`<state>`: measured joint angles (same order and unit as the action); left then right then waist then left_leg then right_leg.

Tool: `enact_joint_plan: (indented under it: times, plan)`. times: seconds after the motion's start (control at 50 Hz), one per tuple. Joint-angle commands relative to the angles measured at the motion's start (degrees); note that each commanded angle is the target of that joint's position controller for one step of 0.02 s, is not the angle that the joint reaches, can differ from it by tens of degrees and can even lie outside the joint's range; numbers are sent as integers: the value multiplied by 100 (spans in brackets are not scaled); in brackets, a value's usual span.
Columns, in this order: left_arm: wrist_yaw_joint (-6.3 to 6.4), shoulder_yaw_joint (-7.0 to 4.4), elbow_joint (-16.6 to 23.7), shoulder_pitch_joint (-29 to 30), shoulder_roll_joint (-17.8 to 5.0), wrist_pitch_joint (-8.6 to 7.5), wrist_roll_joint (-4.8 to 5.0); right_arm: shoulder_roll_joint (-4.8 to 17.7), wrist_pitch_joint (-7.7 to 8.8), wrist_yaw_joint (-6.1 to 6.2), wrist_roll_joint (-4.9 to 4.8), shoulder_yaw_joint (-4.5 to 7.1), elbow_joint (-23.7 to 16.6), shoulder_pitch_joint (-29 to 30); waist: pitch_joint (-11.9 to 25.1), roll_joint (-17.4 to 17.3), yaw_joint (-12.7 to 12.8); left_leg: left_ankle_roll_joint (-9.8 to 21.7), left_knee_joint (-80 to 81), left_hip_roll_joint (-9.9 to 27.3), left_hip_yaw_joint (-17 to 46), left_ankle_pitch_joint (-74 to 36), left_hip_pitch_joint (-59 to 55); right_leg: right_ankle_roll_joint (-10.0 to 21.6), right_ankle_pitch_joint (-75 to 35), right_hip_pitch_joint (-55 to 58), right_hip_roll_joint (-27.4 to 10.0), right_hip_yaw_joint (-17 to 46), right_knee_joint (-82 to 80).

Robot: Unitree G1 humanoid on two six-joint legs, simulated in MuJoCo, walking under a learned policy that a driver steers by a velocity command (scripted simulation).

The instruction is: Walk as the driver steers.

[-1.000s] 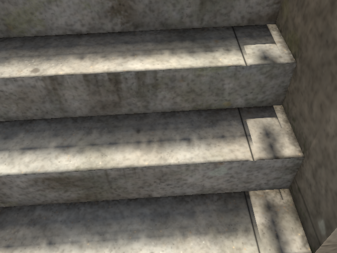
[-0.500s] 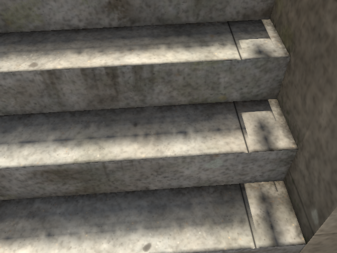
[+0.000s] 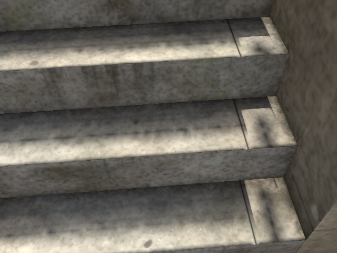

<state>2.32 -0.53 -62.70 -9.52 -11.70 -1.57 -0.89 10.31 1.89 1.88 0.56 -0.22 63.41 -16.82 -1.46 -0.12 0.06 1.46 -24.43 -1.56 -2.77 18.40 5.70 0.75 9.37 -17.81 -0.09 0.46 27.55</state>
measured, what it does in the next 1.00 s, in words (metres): walks ahead: left foot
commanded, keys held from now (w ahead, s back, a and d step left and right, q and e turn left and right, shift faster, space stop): w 1.00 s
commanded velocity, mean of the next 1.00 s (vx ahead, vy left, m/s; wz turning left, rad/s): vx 0.39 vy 0.00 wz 0.00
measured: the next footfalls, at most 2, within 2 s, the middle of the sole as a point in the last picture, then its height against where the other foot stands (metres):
left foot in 0.72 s outside the picture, level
right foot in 1.18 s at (196, 216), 0.20 m higher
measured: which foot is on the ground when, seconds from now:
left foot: down 0.00-0.28, up 0.30-0.70, down 0.72-1.00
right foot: down 0.00-0.72, up 0.74-1.00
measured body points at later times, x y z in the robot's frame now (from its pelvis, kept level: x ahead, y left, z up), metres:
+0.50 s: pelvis +0.11 -0.01 +0.01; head +0.11 -0.03 +0.46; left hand +0.05 +0.24 -0.12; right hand +0.25 -0.26 -0.12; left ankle +0.17 +0.15 -0.66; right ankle +0.07 -0.11 -0.74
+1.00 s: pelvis +0.30 +0.06 +0.00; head +0.31 +0.08 +0.45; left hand +0.47 +0.22 -0.12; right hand +0.14 -0.15 -0.12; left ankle +0.24 +0.14 -0.74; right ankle +0.34 -0.08 -0.36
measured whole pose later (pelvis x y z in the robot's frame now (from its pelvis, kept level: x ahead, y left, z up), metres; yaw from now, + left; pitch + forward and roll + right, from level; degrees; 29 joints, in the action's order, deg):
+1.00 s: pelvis +0.30 +0.06 +0.00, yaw -1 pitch +3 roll +0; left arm 0.2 3.4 -44.8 -6.9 -6.0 -3.2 1.9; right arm 7.2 1.4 0.1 1.8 -1.1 67.3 -32.5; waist 1.1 2.6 -2.2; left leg 2.7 -23.4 -0.5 -5.2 17.2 9.0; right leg 4.3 19.0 -74.5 0.9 4.3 131.9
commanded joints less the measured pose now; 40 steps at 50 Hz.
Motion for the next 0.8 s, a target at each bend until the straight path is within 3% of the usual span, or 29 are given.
enact_joint_plan:
  times: [0.02, 0.08, 0.12, 0.16, 0.18, 0.22, 0.24, 0.26, 0.28, 0.3, 0.32, 0.36, 0.4, 0.44, 0.48, 0.52, 0.54, 0.58, 0.6, 0.62, 0.64, 0.66, 0.68, 0.7, 0.72, 0.74, 0.76, 0.78, 0.8]
  plan:
    - [35, -89, 104, -154, -571, -17, 5, 409, 22, 12, -6, 61, -6, -527, 35, 71, -7, 168, 654, 221, 245, 347, 906, 215, 564, 748, -164, 289, -351]
    - [56, -147, 148, -67, -649, -66, 54, 645, 57, 47, -85, 154, -165, -411, -405, -136, -38, 525, 780, 387, 585, 1887, 1201, 277, 2130, 76, 70, 77, 49]
    - [-4, -127, 252, 172, -509, -232, 85, 840, 134, 53, -144, 235, -192, -593, -663, -530, -139, 864, 1239, 1008, 1405, 2239, 924, 247, 1598, -541, 191, -207, 720]
    - [-95, -107, 406, 422, -476, -397, 130, 1093, 213, 48, -192, 346, -236, -536, -1014, -778, -152, 1242, 1538, 1818, 2189, 1760, 526, 313, 1165, -1218, -84, -251, 1230]
    - [-137, -109, 459, 478, -505, -449, 162, 1052, 234, 42, -182, 350, -265, -508, -1053, -701, -125, 1258, 1464, 1875, 2147, 1175, 372, 382, 1269, -1285, -151, -263, 1102]
    - [-152, -140, 386, 25, -579, -500, 149, 1031, 197, 4, -202, 373, -458, -163, -741, -694, 185, 944, 898, 1452, 1456, -509, 475, 506, 1189, -277, 22, -486, 205]
    - [-152, -237, 207, -558, -724, -497, 131, 1031, 201, -10, -183, 373, -561, -20, -376, -558, 428, 765, 265, 1128, 1078, -1775, 721, 574, 862, 690, 187, -471, -73]
    - [-160, -391, -1, -1428, -1072, -526, 111, 883, 247, -21, -184, 335, -713, 250, -91, 77, 773, 371, -1139, 534, 353, -2785, 1357, 933, 893, 1511, -274, 475, -447]
    - [-153, -557, -195, -2536, -1558, -499, 62, 750, 346, -38, -140, 293, -855, 437, 283, 1218, 1152, -38, -3298, -154, -169, -1459, 2743, 1655, 879, 2701, -1398, 2354, -1318]
    - [-147, -468, -295, -2671, -1316, -572, -88, 633, 449, -76, -181, 282, -905, 374, 504, 1433, 962, 70, -4834, -315, 688, 1247, 3568, 2040, 295, 2846, -2210, 3762, -1870]
    - [-140, -371, -114, -2042, -1020, -639, -40, 711, 485, -138, -289, 319, -918, 303, 126, 819, 575, 301, -5315, 15, 1168, 1052, 3968, 1869, 228, 2475, -2232, 3076, -1773]
    - [-157, -234, 176, -1130, -622, -613, 73, 680, 429, -169, -196, 355, -1009, 459, -106, 16, 104, 424, -4770, 603, 983, -110, 3946, 1247, -347, 1804, -1793, 1675, -1855]
    - [-118, -149, 110, -1261, -436, -515, 18, 480, 274, -190, -3, 363, -1001, 521, 73, 58, 39, 256, -4390, 675, 692, -784, 3476, 943, -1167, 1406, -1343, 817, -1893]
    - [-44, -150, 51, -1547, -636, -470, -10, 357, 195, -200, -4, 342, -1061, 603, 13, 181, 17, 16, -3854, 630, 428, -1100, 3317, 998, -1444, 1029, -1177, 411, -1959]
    - [-24, -218, 146, -1461, -905, -480, 37, 314, 278, -122, -34, 296, -1308, 1124, -109, 246, 90, -158, -2940, 606, 256, -1323, 3130, 1101, -1316, 627, -1195, 346, -2080]
    - [15, -250, 198, -1456, -958, -504, 74, 348, 327, -73, -85, 286, -1467, 1485, -97, 502, 123, -194, -2188, 543, 220, -1588, 2778, 1026, -1263, 535, -1188, 272, -2104]
    - [-4, -244, 157, -1608, -873, -489, 99, 281, 257, -65, -118, 243, -1315, 1124, 131, 821, 53, -193, -2414, 519, 116, -1386, 2515, 1035, -805, 663, -1274, 260, -2038]
    - [-29, -248, 177, -1602, -754, -501, 203, 469, 240, -83, -125, 266, -1417, 1348, -127, 858, 65, -74, -2122, 594, 209, -1351, 2593, 990, -221, 731, -1369, 380, -2056]
    - [-39, -221, 97, -1718, -673, -457, 130, 489, 193, -86, -49, 262, -1410, 1379, -176, 978, 83, 59, -2655, 539, 55, -860, 3007, 1046, -421, 1134, -1661, 662, -1879]
    - [-49, -266, 57, -1814, -806, -423, 121, 442, 179, -69, -57, 271, -1465, 1409, -255, 1119, 46, 179, -2749, 619, 87, -409, 3367, 1080, -781, 1518, -1804, 747, -1667]
    - [-56, -243, 180, -1558, -780, -362, 122, 446, 235, -115, -161, 281, -1487, 1326, -247, 1119, -106, 301, -2522, 500, -179, -45, 3064, 1040, -1936, 1478, -1627, 589, -1391]
    - [-16, -212, 355, -1336, -795, -314, 121, 531, 332, -182, -122, 323, -1465, 1165, 42, 875, -236, 408, -2109, 320, -324, 12, 2253, 933, -3328, 1313, -1508, 393, -926]
    - [-49, -219, 461, -1248, -872, -278, 111, 662, 393, -235, -80, 451, -1176, 399, 428, 830, -553, 467, -1473, 34, -439, -534, 1216, 891, -4320, 1237, -1254, 178, 9]
    - [-84, -229, 563, -1037, -966, -272, 197, 722, 435, -253, -88, 573, -858, -441, 717, 710, -972, 492, -350, -87, -490, -1434, 97, 705, -4512, 869, -860, -123, 1147]
    - [-139, -216, 826, -426, -930, -365, 208, 994, 400, -213, -38, 702, -451, -1522, 681, 280, -1456, 603, 384, 272, 138, -1987, -1421, 442, -3253, -727, -467, -188, 2799]
    - [-215, 13, 1038, -433, 6, -564, -19, 1514, 276, -125, 23, 678, -315, -1579, 532, -1814, -957, 708, 61, 1844, 2078, -5439, -2035, 191, 2004, -2660, 226, -111, 5536]
    - [-273, -11, 501, -1746, 171, -744, 304, 1333, 257, -109, 191, 595, -397, -1895, 1414, -1386, -625, 1867, 211, 2606, 3300, -5620, -2103, 305, 2172, -2995, 638, 1299, 7018]
    - [-313, -83, 609, -1732, -92, -743, 446, 1169, 203, -132, 102, 574, -304, -1586, 965, -922, -314, 2126, 703, 2674, 3220, -2925, -1703, 343, 1984, -3808, 394, 965, 7705]
    - [-317, -84, 875, -1018, -176, -657, 471, 641, 122, -173, -47, 437, -296, -1092, 313, -642, -246, 1778, 1034, 2403, 2823, -815, -1125, 385, 1785, -4501, 27, 600, 8197]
